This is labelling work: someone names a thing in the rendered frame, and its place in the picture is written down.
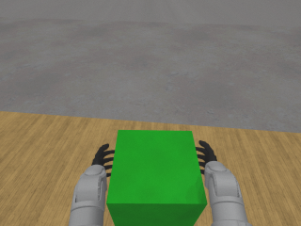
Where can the carton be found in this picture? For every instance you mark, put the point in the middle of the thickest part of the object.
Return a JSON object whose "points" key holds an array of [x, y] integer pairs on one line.
{"points": [[155, 179]]}

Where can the robot left forearm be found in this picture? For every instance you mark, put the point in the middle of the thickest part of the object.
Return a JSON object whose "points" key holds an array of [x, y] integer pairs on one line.
{"points": [[88, 199]]}

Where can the robot right forearm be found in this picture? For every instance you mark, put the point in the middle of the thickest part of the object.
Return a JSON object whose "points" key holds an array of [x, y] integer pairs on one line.
{"points": [[225, 196]]}

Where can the left robot hand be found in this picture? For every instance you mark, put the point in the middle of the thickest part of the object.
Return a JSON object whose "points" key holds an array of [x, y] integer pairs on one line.
{"points": [[100, 160]]}

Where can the right robot hand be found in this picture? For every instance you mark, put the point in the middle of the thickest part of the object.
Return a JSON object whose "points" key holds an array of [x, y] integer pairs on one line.
{"points": [[208, 157]]}

